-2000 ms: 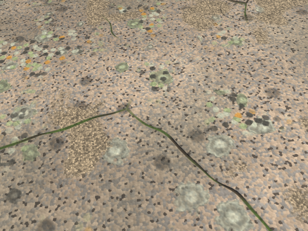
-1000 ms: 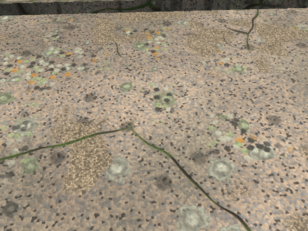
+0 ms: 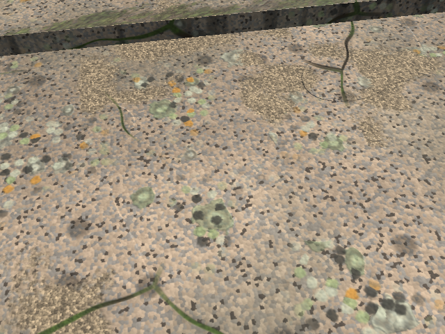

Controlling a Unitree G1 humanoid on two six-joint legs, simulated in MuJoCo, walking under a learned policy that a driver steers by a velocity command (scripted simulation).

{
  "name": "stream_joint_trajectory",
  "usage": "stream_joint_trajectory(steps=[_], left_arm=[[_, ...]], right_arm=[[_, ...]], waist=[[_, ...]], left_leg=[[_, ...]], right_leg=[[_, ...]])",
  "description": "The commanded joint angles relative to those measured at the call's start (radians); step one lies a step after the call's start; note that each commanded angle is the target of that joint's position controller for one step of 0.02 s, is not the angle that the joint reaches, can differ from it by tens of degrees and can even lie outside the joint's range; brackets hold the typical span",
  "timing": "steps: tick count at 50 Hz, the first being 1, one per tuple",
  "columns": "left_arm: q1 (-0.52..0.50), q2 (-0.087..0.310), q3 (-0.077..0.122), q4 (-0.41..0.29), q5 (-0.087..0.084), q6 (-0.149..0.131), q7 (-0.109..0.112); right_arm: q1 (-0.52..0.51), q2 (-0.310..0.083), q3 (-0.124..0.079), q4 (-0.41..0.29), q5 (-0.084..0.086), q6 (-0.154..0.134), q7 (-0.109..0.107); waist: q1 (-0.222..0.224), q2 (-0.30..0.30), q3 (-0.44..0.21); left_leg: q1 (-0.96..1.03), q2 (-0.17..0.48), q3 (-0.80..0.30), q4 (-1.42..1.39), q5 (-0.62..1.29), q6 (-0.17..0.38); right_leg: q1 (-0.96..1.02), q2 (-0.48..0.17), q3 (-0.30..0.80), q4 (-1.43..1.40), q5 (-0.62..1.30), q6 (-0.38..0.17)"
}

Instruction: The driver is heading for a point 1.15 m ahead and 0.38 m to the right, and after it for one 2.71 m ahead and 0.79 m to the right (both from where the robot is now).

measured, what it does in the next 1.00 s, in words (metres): walks ahead: right foot, then left foot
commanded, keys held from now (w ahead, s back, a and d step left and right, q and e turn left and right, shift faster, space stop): w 0.48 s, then w+e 0.52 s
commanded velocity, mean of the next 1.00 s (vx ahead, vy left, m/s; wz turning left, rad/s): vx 0.50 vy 0.00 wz -0.19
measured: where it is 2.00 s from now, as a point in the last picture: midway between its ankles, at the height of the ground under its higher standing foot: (283, 170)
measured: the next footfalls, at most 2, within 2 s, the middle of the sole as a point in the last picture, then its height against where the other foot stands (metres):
right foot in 0.10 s outside the picture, level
left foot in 0.64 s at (186, 313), level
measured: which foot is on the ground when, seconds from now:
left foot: down 0.00-0.12, up 0.14-0.62, down 0.64-1.00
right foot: up 0.00-0.08, down 0.10-0.66, up 0.68-1.00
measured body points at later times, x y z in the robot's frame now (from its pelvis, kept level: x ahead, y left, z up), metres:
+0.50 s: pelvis +0.28 -0.05 +0.00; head +0.31 -0.05 +0.45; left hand +0.27 +0.23 -0.13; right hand +0.47 -0.29 -0.11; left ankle +0.48 +0.12 -0.69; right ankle +0.21 -0.14 -0.74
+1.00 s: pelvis +0.56 +0.00 +0.00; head +0.58 -0.01 +0.45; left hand +0.77 +0.23 -0.11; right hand +0.53 -0.28 -0.14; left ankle +0.52 +0.10 -0.74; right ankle +0.69 -0.20 -0.68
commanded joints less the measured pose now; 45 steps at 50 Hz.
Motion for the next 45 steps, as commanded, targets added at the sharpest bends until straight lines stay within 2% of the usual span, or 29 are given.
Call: stream_joint_trajectory(steps=[1,3,4,5,6,7,8,9,10,11,12,14,16,18,22,25,27,30,31,32,33,34,35,36,37,38,39,41,45], left_arm=[[-0.099,0.080,0.012,-0.094,-0.004,-0.018,-0.018],[-0.034,0.114,0.026,-0.087,-0.006,-0.023,-0.023],[0.085,0.145,0.045,-0.054,-0.005,-0.023,-0.021],[0.268,0.203,0.071,-0.003,-0.001,-0.022,-0.013],[0.401,0.311,0.099,0.026,0.018,-0.016,-0.009],[0.426,0.250,0.081,0.033,0.009,-0.013,-0.015],[0.350,0.188,0.058,0.022,0.006,-0.016,-0.014],[0.260,0.157,0.048,-0.003,0.009,-0.017,-0.012],[0.194,0.129,0.039,-0.012,0.015,-0.019,-0.014],[0.160,0.104,0.032,-0.017,0.022,-0.024,-0.016],[0.149,0.094,0.029,-0.014,0.025,-0.026,-0.019],[0.169,0.108,0.033,0.003,0.019,-0.033,-0.018],[0.201,0.132,0.040,0.021,0.018,-0.034,-0.009],[0.232,0.138,0.042,0.036,0.015,-0.027,0.002],[0.291,0.150,0.043,0.064,0.006,-0.019,0.016],[0.355,0.151,0.046,0.099,-0.001,-0.007,0.018],[0.370,0.156,0.050,0.112,-0.007,0.006,0.023],[0.335,0.182,0.062,0.103,-0.009,0.021,0.029],[0.316,0.174,0.059,0.096,-0.007,0.025,0.029],[0.312,0.137,0.044,0.079,0.005,0.026,0.029],[0.397,0.036,0.016,0.053,0.011,0.014,0.025],[0.431,0.021,0.008,0.063,-0.007,-0.003,0.024],[0.365,0.125,0.037,0.050,-0.034,-0.012,0.023],[0.301,0.138,0.043,0.032,-0.040,-0.013,0.026],[0.269,0.127,0.046,0.025,-0.032,-0.010,0.032],[0.272,0.115,0.055,0.029,-0.023,0.003,0.035],[0.295,0.089,0.055,0.030,-0.022,0.018,0.033],[0.287,0.053,0.053,0.012,-0.021,0.042,0.030],[0.204,0.054,0.056,-0.036,-0.010,0.051,0.022]], right_arm=[[0.026,-0.173,-0.038,-0.020,0.007,0.008,-0.009],[0.004,-0.188,-0.043,-0.024,0.004,0.022,-0.011],[-0.015,-0.181,-0.039,-0.029,0.001,0.030,-0.010],[-0.007,-0.147,-0.024,-0.042,-0.011,0.033,-0.011],[0.112,-0.033,0.012,-0.061,-0.018,0.017,-0.001],[0.102,-0.037,0.017,-0.047,-0.009,-0.007,0.003],[0.015,-0.142,-0.010,-0.068,0.022,-0.026,0.009],[-0.055,-0.153,-0.012,-0.088,0.032,-0.035,0.007],[-0.092,-0.144,-0.015,-0.090,0.019,-0.034,0.002],[-0.088,-0.135,-0.021,-0.087,0.007,-0.024,-0.003],[-0.071,-0.112,-0.019,-0.079,0.003,-0.010,-0.003],[-0.063,-0.076,-0.015,-0.076,-0.002,0.010,-0.005],[-0.125,-0.078,-0.016,-0.100,-0.010,0.017,-0.007],[-0.196,-0.072,-0.016,-0.123,-0.015,0.014,-0.005],[-0.337,-0.049,-0.005,-0.160,-0.008,0.003,0.008],[-0.423,-0.053,-0.001,-0.190,-0.002,-0.004,0.021],[-0.455,-0.067,-0.003,-0.213,-0.001,-0.013,0.032],[-0.372,-0.116,-0.023,-0.200,0.000,-0.028,0.037],[-0.255,-0.147,-0.042,-0.166,-0.001,-0.030,0.032],[-0.075,-0.202,-0.065,-0.120,-0.012,-0.032,0.022],[0.058,-0.294,-0.089,-0.098,-0.031,-0.025,0.012],[0.071,-0.247,-0.074,-0.093,-0.022,-0.019,0.016],[0.000,-0.173,-0.051,-0.103,-0.013,-0.019,0.014],[-0.073,-0.133,-0.040,-0.118,-0.012,-0.020,0.011],[-0.138,-0.106,-0.033,-0.119,-0.018,-0.024,0.013],[-0.180,-0.077,-0.025,-0.119,-0.025,-0.030,0.015],[-0.203,-0.070,-0.024,-0.115,-0.031,-0.032,0.016],[-0.208,-0.084,-0.032,-0.103,-0.031,-0.039,0.013],[-0.180,-0.123,-0.045,-0.084,-0.035,-0.037,-0.007]], waist=[[0.022,0.078,0.063],[0.071,0.104,0.019],[0.138,0.102,-0.053],[0.206,0.071,-0.185],[0.182,-0.148,-0.352],[0.194,-0.221,-0.411],[0.188,-0.150,-0.272],[0.162,-0.089,-0.168],[0.135,-0.030,-0.093],[0.102,-0.039,-0.063],[0.082,-0.047,-0.054],[0.065,-0.036,-0.037],[0.071,-0.015,-0.007],[0.087,-0.011,0.008],[0.130,-0.016,0.040],[0.156,-0.011,0.068],[0.146,-0.014,0.077],[0.080,-0.042,0.022],[0.018,-0.040,-0.048],[-0.053,-0.016,-0.185],[-0.041,0.179,-0.342],[-0.037,0.323,-0.426],[-0.032,0.235,-0.281],[-0.012,0.184,-0.170],[0.018,0.133,-0.097],[0.049,0.145,-0.058],[0.074,0.162,-0.041],[0.091,0.141,-0.012],[0.085,0.096,0.022]], left_leg=[[-0.011,0.324,-0.136,-0.016,0.259,0.148],[0.032,0.331,-0.131,0.079,0.443,0.125],[0.016,0.292,-0.096,0.227,0.599,0.103],[-0.097,0.234,-0.053,0.462,0.567,0.073],[-0.500,0.087,0.010,0.869,0.219,-0.004],[-0.677,0.009,-0.119,1.046,-0.319,-0.010],[-0.774,0.073,-0.170,1.131,-0.289,0.014],[-0.781,0.130,-0.140,1.109,-0.196,0.027],[-0.748,0.171,-0.121,1.043,-0.116,0.024],[-0.686,0.205,-0.126,0.982,-0.061,0.020],[-0.635,0.215,-0.124,0.953,-0.031,0.013],[-0.622,0.222,-0.111,0.901,0.005,-0.004],[-0.687,0.227,-0.108,0.804,0.082,-0.025],[-0.724,0.223,-0.102,0.680,0.188,-0.038],[-0.665,0.179,-0.056,0.443,0.359,-0.041],[-0.677,0.162,-0.059,0.363,0.350,-0.030],[-0.693,0.155,-0.080,0.318,0.295,-0.014],[-0.533,0.116,-0.063,0.279,0.198,0.010],[-0.362,0.090,-0.037,0.256,0.196,0.031],[-0.072,0.154,-0.091,0.310,0.212,0.072],[0.324,0.404,-0.448,0.292,0.095,0.186],[0.390,0.503,-0.751,0.146,-0.031,0.250],[0.271,0.469,-0.640,0.117,-0.102,0.202],[0.131,0.438,-0.493,0.094,-0.077,0.162],[-0.007,0.403,-0.396,0.050,-0.022,0.143],[-0.100,0.367,-0.306,0.014,0.037,0.125],[-0.162,0.351,-0.244,-0.017,0.068,0.121],[-0.213,0.346,-0.156,-0.058,0.147,0.137],[-0.181,0.334,-0.021,-0.085,0.253,0.142]], right_leg=[[0.015,0.019,-0.002,-0.058,-0.056,-0.029],[0.121,0.051,-0.029,-0.079,-0.138,-0.059],[0.282,0.085,-0.060,-0.099,-0.145,-0.084],[0.554,0.046,-0.020,-0.071,-0.132,-0.126],[0.973,-0.213,0.403,-0.097,-0.273,-0.280],[1.045,-0.286,0.712,-0.269,-0.390,-0.330],[0.943,-0.256,0.601,-0.288,-0.432,-0.276],[0.800,-0.222,0.462,-0.305,-0.360,-0.246],[0.663,-0.183,0.356,-0.339,-0.261,-0.232],[0.573,-0.148,0.282,-0.370,-0.194,-0.215],[0.519,-0.127,0.241,-0.400,-0.164,-0.213],[0.475,-0.114,0.179,-0.437,-0.087,-0.228],[0.484,-0.114,0.140,-0.461,-0.032,-0.237],[0.508,-0.101,0.101,-0.472,-0.016,-0.227],[0.512,-0.067,0.027,-0.489,-0.054,-0.196],[0.595,-0.101,0.040,-0.462,-0.050,-0.197],[0.665,-0.134,0.071,-0.413,-0.012,-0.190],[0.695,-0.147,0.106,-0.301,0.151,-0.166],[0.664,-0.105,0.082,-0.175,0.269,-0.144],[0.529,-0.045,0.048,0.051,0.196,-0.113],[0.151,0.102,-0.032,0.427,-0.168,-0.037],[-0.017,0.161,0.066,0.636,-0.665,-0.023],[-0.100,0.098,0.116,0.723,-0.626,-0.034],[-0.114,0.046,0.086,0.715,-0.539,-0.044],[-0.076,0.009,0.075,0.666,-0.460,-0.045],[-0.023,-0.021,0.084,0.618,-0.407,-0.046],[0.027,-0.035,0.083,0.600,-0.375,-0.045],[0.028,-0.049,0.074,0.573,-0.334,-0.039],[-0.054,-0.046,0.076,0.404,-0.152,-0.019]])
